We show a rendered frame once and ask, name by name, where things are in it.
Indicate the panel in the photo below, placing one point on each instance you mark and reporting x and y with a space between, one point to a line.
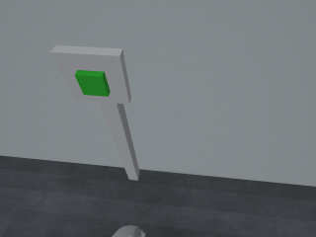
71 58

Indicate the button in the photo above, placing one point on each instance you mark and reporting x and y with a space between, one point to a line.
93 83

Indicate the robot left thigh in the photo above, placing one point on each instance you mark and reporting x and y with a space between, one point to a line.
129 231

